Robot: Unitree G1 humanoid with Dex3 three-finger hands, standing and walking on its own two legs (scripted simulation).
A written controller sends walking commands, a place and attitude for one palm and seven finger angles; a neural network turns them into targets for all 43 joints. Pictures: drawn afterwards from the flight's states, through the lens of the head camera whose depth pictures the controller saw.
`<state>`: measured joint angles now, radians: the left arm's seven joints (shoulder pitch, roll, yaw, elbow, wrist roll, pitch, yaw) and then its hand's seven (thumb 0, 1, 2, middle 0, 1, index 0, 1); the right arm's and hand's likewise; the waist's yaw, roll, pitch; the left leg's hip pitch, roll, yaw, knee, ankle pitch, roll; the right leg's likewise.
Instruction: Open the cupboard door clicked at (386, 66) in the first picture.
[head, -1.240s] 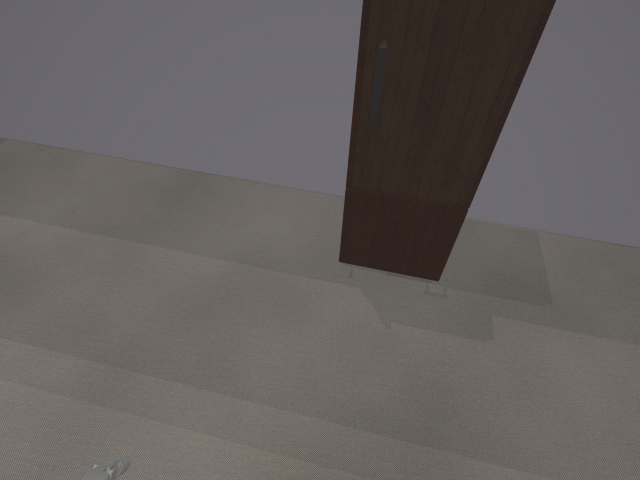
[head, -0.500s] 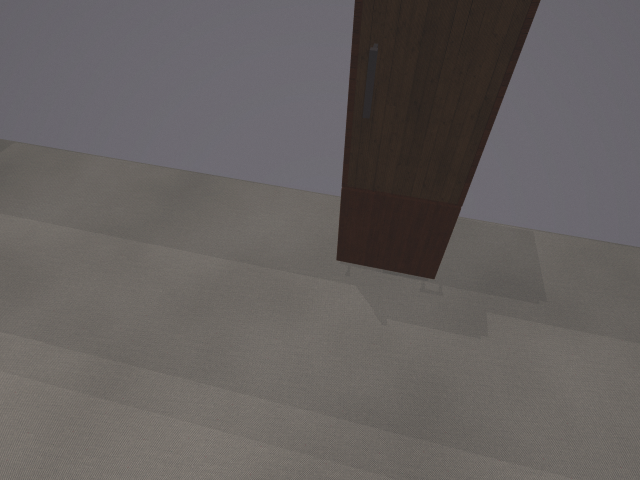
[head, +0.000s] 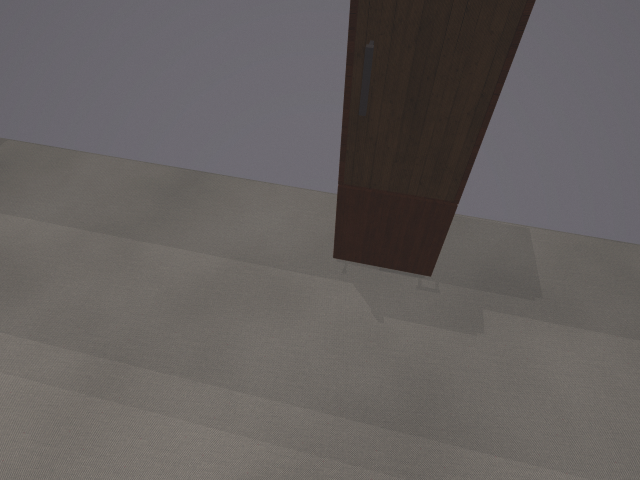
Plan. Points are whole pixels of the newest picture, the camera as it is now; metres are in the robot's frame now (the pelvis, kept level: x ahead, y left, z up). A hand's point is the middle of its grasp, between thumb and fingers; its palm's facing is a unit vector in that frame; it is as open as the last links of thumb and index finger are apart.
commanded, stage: look at it before walking up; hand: left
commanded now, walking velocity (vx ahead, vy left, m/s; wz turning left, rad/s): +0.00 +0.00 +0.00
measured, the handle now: (367, 79) +1.04 -0.06 +0.02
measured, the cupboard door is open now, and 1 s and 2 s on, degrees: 0 0 0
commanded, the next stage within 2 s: turn to face it in 0.20 s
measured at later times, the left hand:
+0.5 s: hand out of the picture +0.08 +0.24 -0.16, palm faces -0.04 -0.94 -0.34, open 7.4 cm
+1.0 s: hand out of the picture +0.06 +0.19 -0.19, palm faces -0.13 -0.98 -0.17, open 7.4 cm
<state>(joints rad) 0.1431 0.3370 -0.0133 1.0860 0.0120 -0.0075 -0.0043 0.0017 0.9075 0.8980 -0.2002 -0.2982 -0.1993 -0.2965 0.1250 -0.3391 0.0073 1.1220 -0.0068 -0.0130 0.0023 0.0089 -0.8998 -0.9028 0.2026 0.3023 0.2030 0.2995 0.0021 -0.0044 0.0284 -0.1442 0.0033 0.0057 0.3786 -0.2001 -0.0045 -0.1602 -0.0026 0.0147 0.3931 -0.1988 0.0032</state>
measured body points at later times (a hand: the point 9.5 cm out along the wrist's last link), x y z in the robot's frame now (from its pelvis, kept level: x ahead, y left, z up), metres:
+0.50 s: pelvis +0.01 +0.00 +0.00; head +0.01 +0.00 +0.45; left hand +0.09 +0.29 -0.13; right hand +0.10 -0.30 -0.13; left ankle +0.00 +0.12 -0.74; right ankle +0.01 -0.12 -0.74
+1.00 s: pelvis +0.00 +0.01 -0.01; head +0.01 +0.02 +0.44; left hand +0.07 +0.24 -0.17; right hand -0.03 -0.24 -0.16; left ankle +0.00 +0.12 -0.74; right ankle +0.01 -0.12 -0.74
